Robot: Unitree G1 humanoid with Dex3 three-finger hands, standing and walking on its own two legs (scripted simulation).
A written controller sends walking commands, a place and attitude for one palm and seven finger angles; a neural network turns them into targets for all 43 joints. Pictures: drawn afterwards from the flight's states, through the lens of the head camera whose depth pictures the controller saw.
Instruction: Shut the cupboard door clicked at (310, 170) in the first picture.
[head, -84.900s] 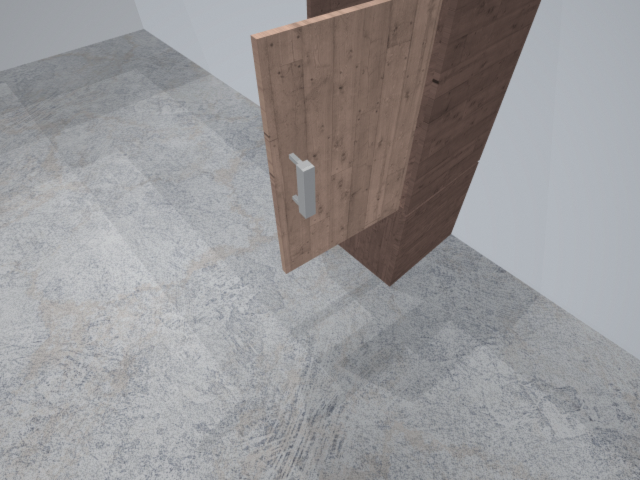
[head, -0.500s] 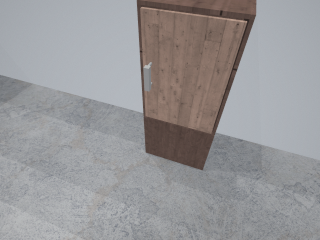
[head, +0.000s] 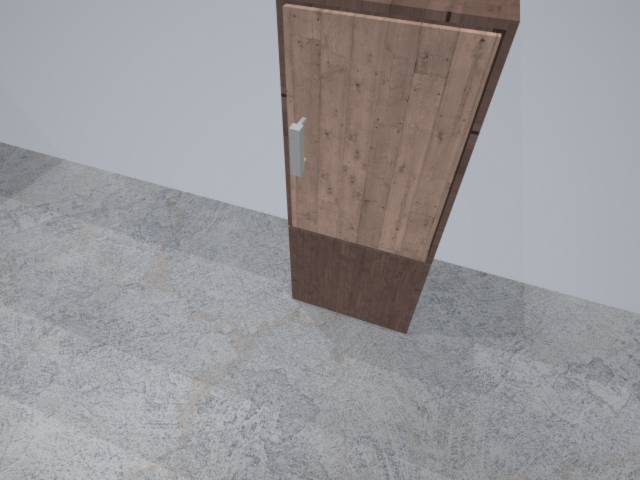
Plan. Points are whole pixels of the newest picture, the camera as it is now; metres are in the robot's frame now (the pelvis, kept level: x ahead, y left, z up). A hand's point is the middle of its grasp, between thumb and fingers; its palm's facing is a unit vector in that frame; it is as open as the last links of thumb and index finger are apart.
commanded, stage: look to check the result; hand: left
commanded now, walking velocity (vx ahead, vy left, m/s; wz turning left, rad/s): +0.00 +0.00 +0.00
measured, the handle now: (300, 146) +0.83 +0.09 -0.04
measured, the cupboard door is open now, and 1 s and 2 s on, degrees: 0 0 0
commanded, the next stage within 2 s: stand and wait in 0.42 s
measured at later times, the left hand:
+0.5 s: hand out of the picture -0.01 +0.15 -0.18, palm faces +0.04 -0.99 -0.15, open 7.4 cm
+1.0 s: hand out of the picture +0.00 +0.16 -0.18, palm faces +0.03 -0.98 -0.17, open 7.4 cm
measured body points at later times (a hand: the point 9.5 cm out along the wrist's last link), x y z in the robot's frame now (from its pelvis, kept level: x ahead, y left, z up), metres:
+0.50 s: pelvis +0.01 +0.00 +0.00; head +0.02 +0.00 +0.45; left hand -0.01 +0.21 -0.16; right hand +0.00 -0.21 -0.16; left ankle +0.06 +0.09 -0.74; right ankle +0.00 -0.11 -0.74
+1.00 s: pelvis +0.03 +0.00 +0.00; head +0.03 +0.00 +0.45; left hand +0.00 +0.21 -0.16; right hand +0.02 -0.22 -0.16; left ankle +0.06 +0.09 -0.74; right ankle +0.00 -0.11 -0.74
